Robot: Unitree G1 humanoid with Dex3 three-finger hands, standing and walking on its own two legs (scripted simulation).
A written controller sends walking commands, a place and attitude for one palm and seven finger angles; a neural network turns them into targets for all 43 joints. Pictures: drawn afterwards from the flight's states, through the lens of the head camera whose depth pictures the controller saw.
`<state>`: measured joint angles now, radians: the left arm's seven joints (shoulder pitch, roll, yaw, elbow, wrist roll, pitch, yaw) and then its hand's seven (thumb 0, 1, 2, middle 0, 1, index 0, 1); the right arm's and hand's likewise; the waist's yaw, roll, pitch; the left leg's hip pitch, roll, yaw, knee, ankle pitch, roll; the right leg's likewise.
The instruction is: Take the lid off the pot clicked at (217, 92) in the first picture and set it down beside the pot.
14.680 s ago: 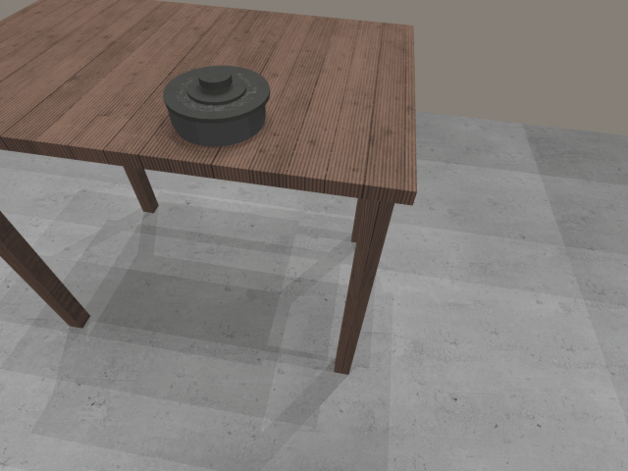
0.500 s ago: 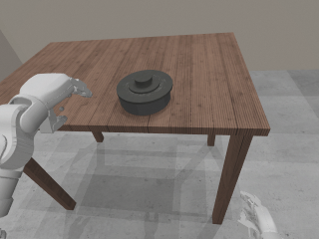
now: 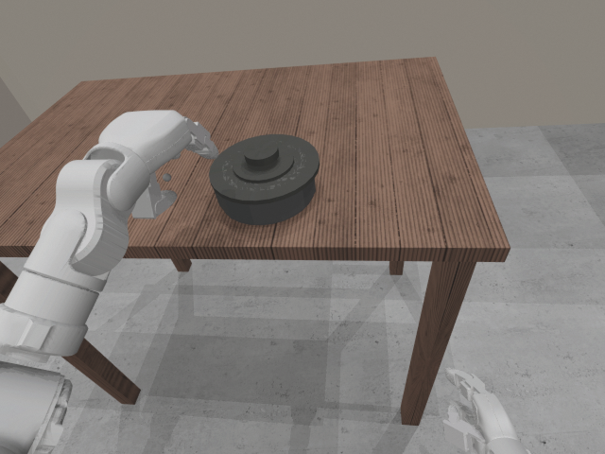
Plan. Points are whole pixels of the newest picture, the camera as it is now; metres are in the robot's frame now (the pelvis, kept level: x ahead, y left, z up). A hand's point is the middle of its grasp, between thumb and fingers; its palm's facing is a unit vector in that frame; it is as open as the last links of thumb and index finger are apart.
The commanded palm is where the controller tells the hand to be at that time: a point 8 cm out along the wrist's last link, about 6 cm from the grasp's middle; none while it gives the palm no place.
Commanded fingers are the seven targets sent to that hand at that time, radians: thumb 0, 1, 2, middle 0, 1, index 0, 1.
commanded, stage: move the open hand above the knob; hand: left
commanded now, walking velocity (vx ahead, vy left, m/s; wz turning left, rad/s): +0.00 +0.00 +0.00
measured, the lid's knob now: (261, 152) +0.51 +0.11 +0.16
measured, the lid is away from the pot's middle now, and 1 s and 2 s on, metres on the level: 0.00 0.00 0.00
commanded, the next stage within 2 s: lower the open fingers around the knob in 1.82 s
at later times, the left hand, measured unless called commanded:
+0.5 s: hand (207, 152) +0.41 +0.15 +0.23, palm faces -0.07 -0.02 -1.00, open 9.9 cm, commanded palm +0.39 +0.15 +0.29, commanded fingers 0.00 -0.37 1.65 -0.87 -0.08 -0.87 -0.08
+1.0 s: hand (250, 124) +0.48 +0.11 +0.23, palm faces -0.18 -0.02 -0.98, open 9.9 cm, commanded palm +0.46 +0.11 +0.29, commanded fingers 0.00 -0.37 1.65 -0.87 -0.08 -0.87 -0.08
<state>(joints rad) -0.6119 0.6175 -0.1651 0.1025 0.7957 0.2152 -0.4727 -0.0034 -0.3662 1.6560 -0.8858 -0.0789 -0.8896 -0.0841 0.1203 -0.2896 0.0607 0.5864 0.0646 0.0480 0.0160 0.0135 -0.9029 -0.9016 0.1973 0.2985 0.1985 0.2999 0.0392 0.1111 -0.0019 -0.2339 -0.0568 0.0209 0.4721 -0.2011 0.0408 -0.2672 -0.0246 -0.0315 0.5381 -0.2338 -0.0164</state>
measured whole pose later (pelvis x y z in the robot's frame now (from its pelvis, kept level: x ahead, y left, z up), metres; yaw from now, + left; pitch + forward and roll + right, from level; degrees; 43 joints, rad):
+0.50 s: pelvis +0.01 +0.00 +0.00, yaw +0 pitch -1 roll +2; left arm -0.79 0.53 -0.27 0.26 0.82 0.30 -0.45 0.00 -0.37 1.66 -0.89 -0.08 -0.89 -0.08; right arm 0.12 -0.28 0.06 0.60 0.07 0.09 0.02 0.01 -0.90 -0.90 0.20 0.30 0.20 0.30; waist 0.02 0.10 -0.02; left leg -0.24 -0.06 0.02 0.47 -0.22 0.04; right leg -0.28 -0.03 -0.03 0.55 -0.26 -0.02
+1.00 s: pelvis +0.03 +0.00 +0.00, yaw +0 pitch +2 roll +2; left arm -1.10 0.40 -0.34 0.70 0.86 0.34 -0.44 0.00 -0.36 1.66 -0.88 -0.08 -0.89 -0.08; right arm 0.19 -0.28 0.06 0.66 0.06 0.09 0.00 0.01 -0.90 -0.90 0.20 0.30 0.20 0.30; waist -0.03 0.08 -0.04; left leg -0.25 -0.06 0.03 0.43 -0.22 0.04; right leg -0.30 -0.03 -0.02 0.53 -0.26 -0.02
